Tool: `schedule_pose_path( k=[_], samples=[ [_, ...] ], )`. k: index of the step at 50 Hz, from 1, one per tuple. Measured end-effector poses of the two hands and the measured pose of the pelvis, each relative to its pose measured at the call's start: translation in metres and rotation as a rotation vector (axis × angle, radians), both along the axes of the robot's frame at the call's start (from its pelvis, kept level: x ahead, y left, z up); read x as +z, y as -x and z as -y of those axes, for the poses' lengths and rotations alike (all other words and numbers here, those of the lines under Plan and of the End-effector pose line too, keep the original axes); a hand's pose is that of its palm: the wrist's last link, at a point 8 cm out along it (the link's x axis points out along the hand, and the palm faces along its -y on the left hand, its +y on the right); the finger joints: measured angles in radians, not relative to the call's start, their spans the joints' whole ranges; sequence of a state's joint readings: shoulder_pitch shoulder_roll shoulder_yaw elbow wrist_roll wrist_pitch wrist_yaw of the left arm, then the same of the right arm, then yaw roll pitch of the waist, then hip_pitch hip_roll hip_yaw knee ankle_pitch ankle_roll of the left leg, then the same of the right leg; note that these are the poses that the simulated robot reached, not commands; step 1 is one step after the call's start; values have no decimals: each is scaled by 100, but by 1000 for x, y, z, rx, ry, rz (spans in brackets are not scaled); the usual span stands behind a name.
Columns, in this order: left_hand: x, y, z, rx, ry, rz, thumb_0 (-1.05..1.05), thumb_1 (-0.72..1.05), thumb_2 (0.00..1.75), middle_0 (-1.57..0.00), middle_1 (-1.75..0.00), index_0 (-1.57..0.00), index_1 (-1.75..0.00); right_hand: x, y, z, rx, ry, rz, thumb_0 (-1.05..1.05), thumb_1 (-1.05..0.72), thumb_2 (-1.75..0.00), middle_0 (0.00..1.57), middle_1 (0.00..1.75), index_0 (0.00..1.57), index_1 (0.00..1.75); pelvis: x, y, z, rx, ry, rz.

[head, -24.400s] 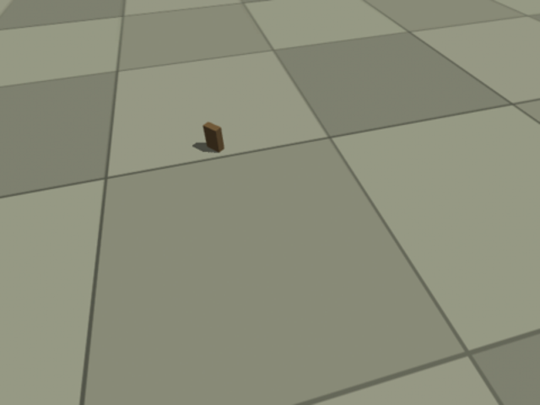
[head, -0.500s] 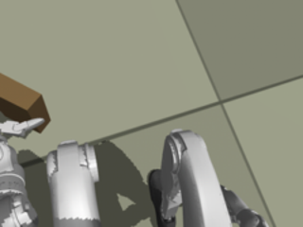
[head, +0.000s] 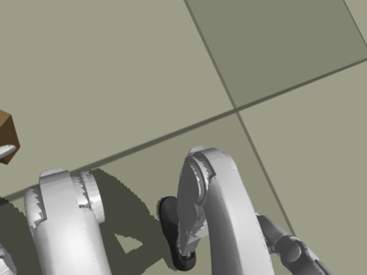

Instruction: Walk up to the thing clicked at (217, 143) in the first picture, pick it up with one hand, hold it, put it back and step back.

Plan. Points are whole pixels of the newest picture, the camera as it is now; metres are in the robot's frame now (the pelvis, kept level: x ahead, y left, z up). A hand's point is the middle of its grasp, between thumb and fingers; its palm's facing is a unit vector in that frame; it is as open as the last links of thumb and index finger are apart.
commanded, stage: lower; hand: left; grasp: from the side
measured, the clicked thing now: out of the picture +0.42 +0.31 -0.16
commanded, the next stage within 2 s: loosen in 0.70 s
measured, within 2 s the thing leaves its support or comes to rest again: rests again in 1.26 s
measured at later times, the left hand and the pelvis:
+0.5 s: hand out of the picture +0.41 +0.33 -0.16, palm faces +0.51 -0.86 -0.05, open 13.3 cm; pelvis -0.01 +0.01 -0.01, yaw -2 degrees
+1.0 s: hand out of the picture +0.41 +0.33 -0.18, palm faces +0.53 -0.85 -0.01, open 13.1 cm; pelvis -0.01 +0.01 -0.01, yaw -3 degrees
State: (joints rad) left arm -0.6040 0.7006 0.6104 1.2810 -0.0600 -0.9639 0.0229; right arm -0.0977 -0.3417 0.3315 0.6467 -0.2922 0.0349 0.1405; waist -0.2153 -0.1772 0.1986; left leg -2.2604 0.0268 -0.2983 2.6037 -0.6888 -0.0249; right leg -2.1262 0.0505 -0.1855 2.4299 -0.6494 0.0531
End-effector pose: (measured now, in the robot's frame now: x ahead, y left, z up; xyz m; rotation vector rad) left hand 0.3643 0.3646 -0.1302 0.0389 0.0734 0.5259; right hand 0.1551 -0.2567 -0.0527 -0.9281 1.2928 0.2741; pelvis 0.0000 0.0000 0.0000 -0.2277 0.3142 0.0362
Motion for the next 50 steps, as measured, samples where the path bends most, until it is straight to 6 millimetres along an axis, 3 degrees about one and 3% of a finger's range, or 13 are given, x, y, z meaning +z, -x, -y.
schedule_pose_path(
  k=[12, 24, 42, 50],
  samples=[
    [-22, 4, 6, 16, 23, 2, -1, -61, 65, -51, -93, -53, -92, 9, 1, -4, 83, 34, 2, 0, -91, -91, 21, 30, 21, 30, -6, 6, -1, -14, 14, 59],
    [-30, -4, -1, 18, 8, 6, -1, -61, 66, -51, -92, -53, -92, 12, 2, -9, 119, 51, -10, 0, -91, -91, 21, 30, 21, 30, -8, 6, -5, -26, 35, 77],
    [-44, -4, 5, 15, 27, 12, -1, -61, 67, -51, -91, -53, -91, 19, 1, -15, 168, 83, -14, 0, -89, -90, 21, 30, 21, 30, -11, 10, -8, -37, 55, 109],
    [-45, -2, 2, 31, 36, 32, -1, -55, 59, -56, -80, -58, -78, 22, 1, -20, 180, 85, -10, 0, -90, -90, 21, 30, 21, 30, -10, 10, -10, -41, 65, 119]
  ],
)
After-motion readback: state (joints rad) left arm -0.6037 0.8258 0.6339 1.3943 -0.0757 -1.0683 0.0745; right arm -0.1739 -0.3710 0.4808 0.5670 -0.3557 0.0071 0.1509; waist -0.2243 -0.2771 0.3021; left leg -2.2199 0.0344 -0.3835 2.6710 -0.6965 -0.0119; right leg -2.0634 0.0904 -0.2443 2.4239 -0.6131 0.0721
